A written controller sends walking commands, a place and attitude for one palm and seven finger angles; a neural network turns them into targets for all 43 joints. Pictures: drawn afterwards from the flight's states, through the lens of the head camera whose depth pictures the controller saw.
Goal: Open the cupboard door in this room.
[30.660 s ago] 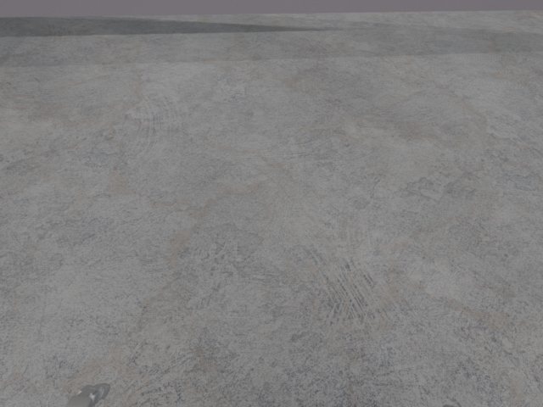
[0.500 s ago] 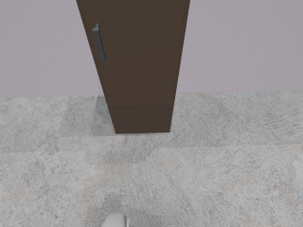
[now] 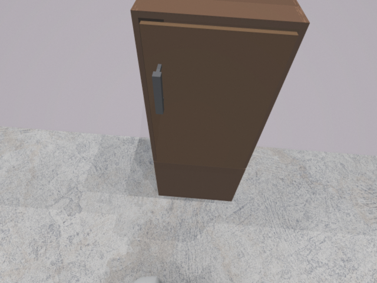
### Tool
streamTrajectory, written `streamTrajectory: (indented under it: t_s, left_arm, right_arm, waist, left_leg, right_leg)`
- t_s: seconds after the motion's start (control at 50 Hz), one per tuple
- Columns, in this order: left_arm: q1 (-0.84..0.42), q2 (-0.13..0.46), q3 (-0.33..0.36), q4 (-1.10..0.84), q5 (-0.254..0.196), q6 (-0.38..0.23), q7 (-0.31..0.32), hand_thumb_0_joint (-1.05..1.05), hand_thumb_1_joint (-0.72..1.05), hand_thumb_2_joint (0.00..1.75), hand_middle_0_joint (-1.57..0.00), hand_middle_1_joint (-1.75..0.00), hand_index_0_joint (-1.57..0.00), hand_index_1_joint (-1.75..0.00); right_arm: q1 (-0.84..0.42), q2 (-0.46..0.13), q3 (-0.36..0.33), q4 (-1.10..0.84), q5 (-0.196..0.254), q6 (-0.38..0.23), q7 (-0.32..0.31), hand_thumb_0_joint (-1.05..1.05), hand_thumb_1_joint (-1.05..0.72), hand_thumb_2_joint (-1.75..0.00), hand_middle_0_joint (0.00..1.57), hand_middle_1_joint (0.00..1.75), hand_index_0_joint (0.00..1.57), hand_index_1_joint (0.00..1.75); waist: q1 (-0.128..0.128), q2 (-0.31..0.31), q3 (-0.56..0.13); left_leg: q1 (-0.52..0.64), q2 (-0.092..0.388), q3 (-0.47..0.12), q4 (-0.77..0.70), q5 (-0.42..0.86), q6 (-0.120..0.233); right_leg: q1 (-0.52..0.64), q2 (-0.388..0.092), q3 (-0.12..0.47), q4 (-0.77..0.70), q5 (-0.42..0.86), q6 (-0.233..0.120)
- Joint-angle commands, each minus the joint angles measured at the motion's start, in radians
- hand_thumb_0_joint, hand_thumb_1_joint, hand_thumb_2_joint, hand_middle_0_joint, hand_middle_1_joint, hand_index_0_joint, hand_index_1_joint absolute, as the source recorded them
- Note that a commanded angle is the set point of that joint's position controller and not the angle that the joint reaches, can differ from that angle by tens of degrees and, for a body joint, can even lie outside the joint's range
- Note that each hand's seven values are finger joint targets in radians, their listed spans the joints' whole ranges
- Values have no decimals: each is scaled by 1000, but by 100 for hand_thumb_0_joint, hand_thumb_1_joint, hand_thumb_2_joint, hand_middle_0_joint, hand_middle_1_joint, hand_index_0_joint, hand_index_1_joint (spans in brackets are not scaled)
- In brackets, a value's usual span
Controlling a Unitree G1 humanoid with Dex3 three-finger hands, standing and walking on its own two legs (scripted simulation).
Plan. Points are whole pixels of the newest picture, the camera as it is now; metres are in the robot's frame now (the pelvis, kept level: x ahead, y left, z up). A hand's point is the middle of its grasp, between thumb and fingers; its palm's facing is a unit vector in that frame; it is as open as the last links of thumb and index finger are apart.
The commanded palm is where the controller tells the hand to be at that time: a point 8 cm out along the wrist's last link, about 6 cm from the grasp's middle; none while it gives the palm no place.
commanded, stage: come to a stop and stand still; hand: left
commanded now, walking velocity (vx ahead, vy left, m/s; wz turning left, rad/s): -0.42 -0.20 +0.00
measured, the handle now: (159, 89) +0.59 +0.15 +0.05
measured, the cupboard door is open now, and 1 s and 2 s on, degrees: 0 0 0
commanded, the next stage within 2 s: look again from close up in 1.18 s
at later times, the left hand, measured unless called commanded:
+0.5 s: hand out of the picture +0.08 +0.13 -0.15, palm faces +0.00 -0.96 -0.27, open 7.3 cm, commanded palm none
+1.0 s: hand out of the picture -0.05 +0.18 -0.17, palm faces +0.09 -0.98 -0.20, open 7.4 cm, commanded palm none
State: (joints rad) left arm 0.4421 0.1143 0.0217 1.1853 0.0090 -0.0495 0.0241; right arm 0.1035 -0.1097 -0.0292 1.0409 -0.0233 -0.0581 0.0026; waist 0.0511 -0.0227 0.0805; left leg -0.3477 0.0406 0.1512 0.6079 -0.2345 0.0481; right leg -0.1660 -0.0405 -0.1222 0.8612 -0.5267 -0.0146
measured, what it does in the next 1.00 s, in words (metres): steps on the spot: right foot, then left foot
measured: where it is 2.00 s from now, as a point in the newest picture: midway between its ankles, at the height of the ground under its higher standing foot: outside the picture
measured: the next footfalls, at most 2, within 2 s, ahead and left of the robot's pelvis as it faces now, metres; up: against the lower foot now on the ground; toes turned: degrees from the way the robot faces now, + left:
right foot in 0.42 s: +0.08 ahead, -0.17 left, +0.00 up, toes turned -6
left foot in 0.94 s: -0.02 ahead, +0.11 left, +0.00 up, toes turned +1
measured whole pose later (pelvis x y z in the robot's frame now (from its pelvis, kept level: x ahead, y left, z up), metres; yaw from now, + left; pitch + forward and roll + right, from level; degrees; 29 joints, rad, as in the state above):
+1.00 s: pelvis -0.03 -0.01 +0.02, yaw +0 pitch -1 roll +0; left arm 0.32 0.20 0.06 1.09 0.02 0.05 0.02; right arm 0.26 -0.16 -0.04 1.04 -0.02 0.01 -0.02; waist 0.03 -0.05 0.01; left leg -0.15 0.02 0.02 0.45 -0.29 -0.01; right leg -0.38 -0.06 -0.03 0.63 -0.33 0.03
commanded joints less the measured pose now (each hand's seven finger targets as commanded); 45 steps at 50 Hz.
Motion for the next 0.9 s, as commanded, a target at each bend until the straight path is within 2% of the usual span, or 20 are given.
streamTrajectory:
  t_s: [0.0,0.02,0.04,0.08,0.24,0.3,0.34,0.36,0.38,0.4,0.42,0.44,0.46,0.5,0.54,0.64,0.74,0.82,0.86,0.88]
  left_arm:
    - [-46,63,20,-81,3,-11,6,0,90,90,-20,-30,-20,-30]
    - [-37,54,18,-70,0,2,3,0,90,90,-20,-30,-20,-30]
    - [-13,29,16,-65,1,16,5,0,90,90,-20,-30,-20,-30]
    - [32,26,19,-62,3,44,8,0,90,90,-20,-30,-20,-30]
    - [-102,109,47,-164,10,98,4,0,90,90,-20,-30,-20,-30]
    - [-132,108,41,-189,7,88,4,0,90,90,-20,-30,-20,-30]
    - [-114,110,39,-184,5,70,4,0,90,90,-20,-30,-20,-30]
    - [-79,123,39,-169,7,60,5,0,90,90,-20,-30,-20,-30]
    - [-72,164,40,-168,14,45,8,0,90,90,-20,-30,-20,-30]
    - [-115,246,45,-179,23,33,14,0,90,90,-20,-30,-20,-30]
    - [-130,279,48,-201,15,34,10,0,90,90,-20,-30,-20,-30]
    - [-152,278,46,-205,16,39,10,0,90,90,-20,-30,-20,-30]
    - [-179,276,58,-203,14,36,13,0,90,90,-20,-30,-20,-30]
    - [-198,240,52,-206,8,38,18,0,90,90,-20,-30,-20,-30]
    - [-171,237,60,-206,7,35,24,0,90,90,-20,-30,-20,-30]
    - [-115,230,66,-200,12,35,27,0,90,90,-20,-30,-20,-30]
    - [-120,243,69,-201,26,44,16,0,90,90,-20,-30,-20,-30]
    - [-147,257,73,-188,30,48,10,0,90,90,-20,-30,-20,-30]
    - [-188,242,66,-181,18,55,7,0,90,90,-20,-30,-20,-30]
    - [-185,201,54,-178,7,60,4,0,90,90,-20,-30,-20,-30]
  right_arm:
    - [238,-156,-24,42,7,6,-33,0,-90,-90,20,30,20,30]
    - [171,-114,-8,27,9,3,-36,0,-90,-90,20,30,20,30]
    - [152,-98,-5,15,5,0,-40,0,-90,-90,20,30,20,30]
    - [128,-121,-12,3,9,3,-49,0,-90,-90,20,30,20,30]
    - [90,-194,-52,-26,-1,49,-51,0,-90,-90,20,30,20,30]
    - [79,-202,-63,-30,-6,59,-44,0,-90,-90,20,30,20,30]
    - [92,-199,-64,-25,-2,63,-36,0,-90,-90,20,30,20,30]
    - [90,-195,-64,-27,3,65,-32,0,-90,-90,20,30,20,30]
    - [121,-156,-61,-22,11,65,-26,0,-90,-90,20,30,20,30]
    - [158,-85,-48,-34,21,70,-21,0,-90,-90,20,30,20,30]
    - [128,-105,-49,-56,20,87,-20,0,-90,-90,20,30,20,30]
    - [120,-104,-52,-52,17,100,-18,0,-90,-90,20,30,20,30]
    - [129,-117,-53,-39,10,113,-20,0,-90,-90,20,30,20,30]
    - [148,-152,-60,-16,5,113,-15,0,-90,-90,20,30,20,30]
    - [155,-156,-59,-17,4,114,-8,0,-90,-90,20,30,20,30]
    - [144,-161,-58,-36,-1,120,3,0,-90,-90,20,30,20,30]
    - [144,-148,-48,-42,2,111,8,0,-90,-90,20,30,20,30]
    - [193,-119,-37,-33,11,85,3,0,-90,-90,20,30,20,30]
    - [301,-104,-27,9,13,64,-7,0,-90,-90,20,30,20,30]
    - [329,-129,-26,21,11,54,-15,0,-90,-90,20,30,20,30]
  waist:
    - [-87,138,-49]
    - [-49,87,0]
    - [-35,74,-13]
    - [-20,92,-55]
    - [-30,219,-37]
    - [-35,264,-50]
    - [-24,227,-81]
    - [-6,187,-103]
    - [-10,56,-131]
    - [-40,-187,-123]
    - [-18,-201,-83]
    - [-23,-122,-76]
    - [-30,-213,-79]
    - [-32,-171,-59]
    - [-20,-118,-82]
    - [6,-141,-99]
    - [8,-189,-71]
    - [-10,-226,-76]
    - [-68,-169,-94]
    - [-82,-44,-81]
  left_leg:
    - [260,355,-340,-304,557,177]
    - [139,318,-262,-325,588,138]
    - [93,288,-213,-319,673,113]
    - [117,265,-149,-301,742,96]
    - [109,276,-145,-269,610,114]
    - [131,261,-154,-239,515,99]
    - [132,230,-159,-198,411,71]
    - [113,197,-139,-149,304,37]
    - [99,126,-100,-51,142,-19]
    - [-7,21,-45,46,-189,-73]
    - [6,-2,-94,141,-334,-76]
    - [20,2,-136,222,-344,-73]
    - [-25,1,-163,298,-319,-74]
    - [-83,-5,-190,418,-215,-77]
    - [-127,-9,-193,466,-166,-85]
    - [-161,-10,-201,455,-108,-102]
    - [-55,-13,-141,246,-180,-96]
    - [92,-35,-91,-3,-209,-76]
    - [304,-49,-64,-227,-51,-68]
    - [366,-9,-116,-302,-56,-70]
  right_leg:
    - [-364,-66,109,352,26,21]
    - [-288,-92,124,262,63,38]
    - [-212,-87,120,183,89,52]
    - [-181,-64,99,108,149,67]
    - [-233,-32,104,78,139,64]
    - [-182,-30,74,-78,132,56]
    - [-97,-20,54,-246,209,55]
    - [-26,-22,44,-365,330,59]
    - [21,-86,119,-489,480,51]
    - [28,-280,348,-534,643,-10]
    - [-68,-372,388,-567,744,-108]
    - [-107,-379,350,-569,693,-144]
    - [-102,-352,377,-577,628,-138]
    - [-50,-307,336,-559,618,-122]
    - [7,-305,310,-541,655,-112]
    - [56,-290,323,-587,425,-96]
    - [-21,-261,321,-669,129,-90]
    - [-70,-228,296,-685,71,-88]
    - [-191,-163,228,-619,29,-30]
    - [-269,-116,189,-519,17,-2]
